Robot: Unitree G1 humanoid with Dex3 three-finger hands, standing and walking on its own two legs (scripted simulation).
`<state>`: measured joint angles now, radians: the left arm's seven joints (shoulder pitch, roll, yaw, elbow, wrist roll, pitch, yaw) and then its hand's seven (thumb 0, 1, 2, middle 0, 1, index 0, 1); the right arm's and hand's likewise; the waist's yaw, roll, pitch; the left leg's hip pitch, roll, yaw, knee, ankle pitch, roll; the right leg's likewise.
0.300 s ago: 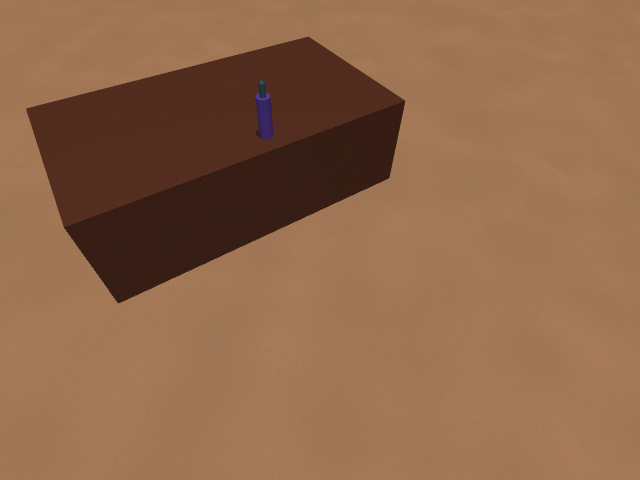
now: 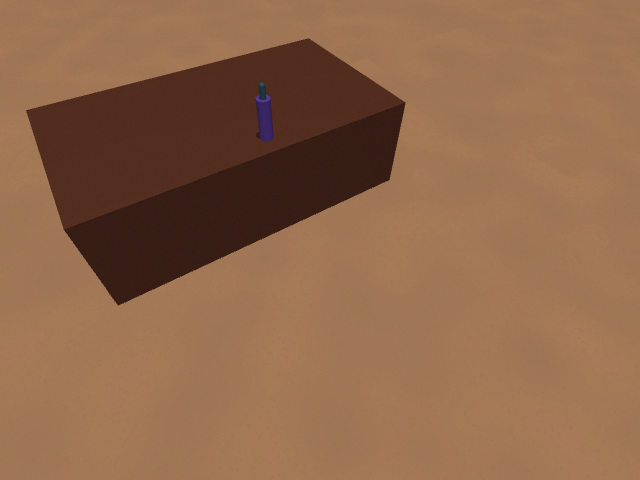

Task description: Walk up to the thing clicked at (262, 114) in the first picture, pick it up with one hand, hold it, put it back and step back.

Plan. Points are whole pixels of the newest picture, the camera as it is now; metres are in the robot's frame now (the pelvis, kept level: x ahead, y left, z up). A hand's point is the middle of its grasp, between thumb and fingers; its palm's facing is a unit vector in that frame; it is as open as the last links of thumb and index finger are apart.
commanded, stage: stand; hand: right
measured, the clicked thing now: (264, 111) +1.26 +0.16 -0.26
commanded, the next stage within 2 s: walk up in 0.82 s
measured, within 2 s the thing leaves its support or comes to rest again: neither
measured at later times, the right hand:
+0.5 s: hand out of the picture +0.08 -0.25 -0.16, palm faces -0.03 +0.94 -0.33, open 7.4 cm
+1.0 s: hand out of the picture +0.11 -0.25 -0.15, palm faces -0.16 +0.92 -0.36, open 7.4 cm
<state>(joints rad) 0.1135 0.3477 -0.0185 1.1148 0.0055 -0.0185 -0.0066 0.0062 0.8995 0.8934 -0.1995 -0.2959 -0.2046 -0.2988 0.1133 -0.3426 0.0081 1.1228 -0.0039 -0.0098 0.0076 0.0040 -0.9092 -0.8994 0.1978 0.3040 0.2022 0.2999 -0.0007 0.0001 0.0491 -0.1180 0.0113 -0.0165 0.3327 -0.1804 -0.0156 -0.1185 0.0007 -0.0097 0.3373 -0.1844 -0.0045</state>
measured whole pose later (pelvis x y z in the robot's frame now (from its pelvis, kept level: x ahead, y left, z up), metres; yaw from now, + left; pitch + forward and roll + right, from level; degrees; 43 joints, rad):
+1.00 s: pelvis +0.02 +0.02 +0.00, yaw +7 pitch -1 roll -1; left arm 0.18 0.39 0.08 0.97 0.04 -0.06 -0.05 0.00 0.90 0.89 -0.20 -0.30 -0.21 -0.30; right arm 0.22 -0.40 -0.07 1.03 -0.03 0.01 0.08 0.01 -0.91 -0.90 0.20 0.30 0.20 0.30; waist 0.04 -0.01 0.04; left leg -0.40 0.04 0.01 0.81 -0.39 0.01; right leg -0.08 -0.05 -0.12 0.36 -0.26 -0.03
